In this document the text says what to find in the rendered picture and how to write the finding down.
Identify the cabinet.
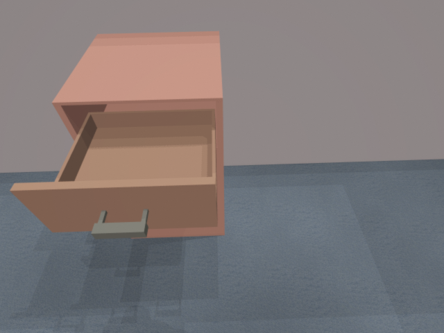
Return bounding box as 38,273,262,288
52,31,225,239

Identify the drawer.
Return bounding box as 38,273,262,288
10,109,218,232

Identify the handle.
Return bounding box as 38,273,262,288
91,209,149,239

